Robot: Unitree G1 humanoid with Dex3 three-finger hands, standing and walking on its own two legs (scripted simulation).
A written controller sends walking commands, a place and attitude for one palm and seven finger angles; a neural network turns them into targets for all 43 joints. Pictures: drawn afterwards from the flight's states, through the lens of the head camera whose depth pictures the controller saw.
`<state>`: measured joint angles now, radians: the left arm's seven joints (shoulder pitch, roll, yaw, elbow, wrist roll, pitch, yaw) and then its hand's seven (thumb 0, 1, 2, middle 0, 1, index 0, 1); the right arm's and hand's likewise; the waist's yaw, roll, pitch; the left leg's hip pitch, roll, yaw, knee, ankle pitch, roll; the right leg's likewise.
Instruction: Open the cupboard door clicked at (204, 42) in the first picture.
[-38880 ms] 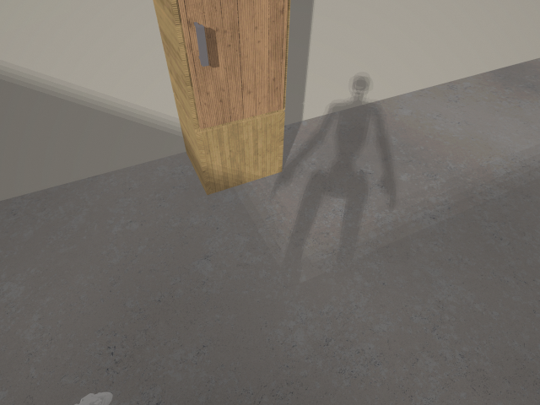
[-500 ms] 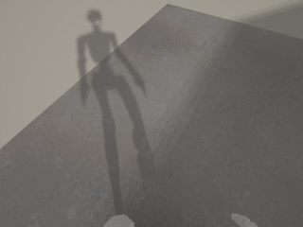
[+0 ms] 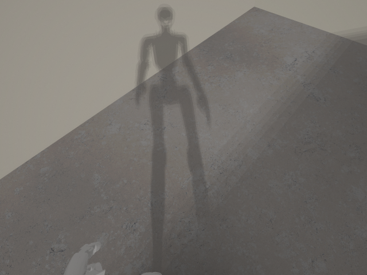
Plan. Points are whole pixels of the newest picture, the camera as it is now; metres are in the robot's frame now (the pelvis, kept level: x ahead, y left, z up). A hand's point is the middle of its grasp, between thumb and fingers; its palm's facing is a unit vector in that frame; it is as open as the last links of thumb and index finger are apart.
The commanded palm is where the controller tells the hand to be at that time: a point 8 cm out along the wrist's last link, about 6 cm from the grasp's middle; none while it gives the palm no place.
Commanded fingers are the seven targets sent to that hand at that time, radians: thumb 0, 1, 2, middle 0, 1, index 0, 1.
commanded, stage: turn to face it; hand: left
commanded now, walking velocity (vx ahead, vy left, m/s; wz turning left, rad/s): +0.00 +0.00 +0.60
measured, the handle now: out of the picture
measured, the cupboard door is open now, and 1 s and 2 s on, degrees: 42 42 42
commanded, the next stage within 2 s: none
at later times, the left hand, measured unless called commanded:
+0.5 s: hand out of the picture -0.04 +0.23 -0.18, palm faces +0.39 -0.89 -0.26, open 7.3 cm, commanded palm none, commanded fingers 0.00 0.90 0.90 -0.20 -0.30 -0.20 -0.30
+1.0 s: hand out of the picture -0.01 +0.17 -0.13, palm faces +0.59 -0.76 -0.28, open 7.3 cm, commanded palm none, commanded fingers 0.00 0.90 0.90 -0.20 -0.30 -0.20 -0.30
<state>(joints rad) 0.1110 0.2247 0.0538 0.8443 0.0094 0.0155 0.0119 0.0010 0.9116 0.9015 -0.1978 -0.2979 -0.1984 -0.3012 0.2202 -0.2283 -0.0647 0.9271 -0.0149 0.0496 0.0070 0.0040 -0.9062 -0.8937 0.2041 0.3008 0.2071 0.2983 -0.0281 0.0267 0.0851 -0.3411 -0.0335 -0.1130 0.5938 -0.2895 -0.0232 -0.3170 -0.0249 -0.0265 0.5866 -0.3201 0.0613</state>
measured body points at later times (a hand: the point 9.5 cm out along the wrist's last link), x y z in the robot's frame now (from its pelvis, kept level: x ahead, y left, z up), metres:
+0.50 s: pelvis +0.00 +0.01 -0.01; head +0.04 +0.05 +0.44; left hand -0.06 +0.28 -0.16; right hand +0.20 -0.19 -0.13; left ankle -0.03 +0.11 -0.73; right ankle +0.00 -0.12 -0.69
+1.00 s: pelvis +0.03 -0.04 +0.01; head +0.08 -0.04 +0.46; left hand -0.04 +0.21 -0.11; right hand +0.23 -0.22 -0.15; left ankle -0.08 +0.06 -0.63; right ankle +0.08 -0.12 -0.73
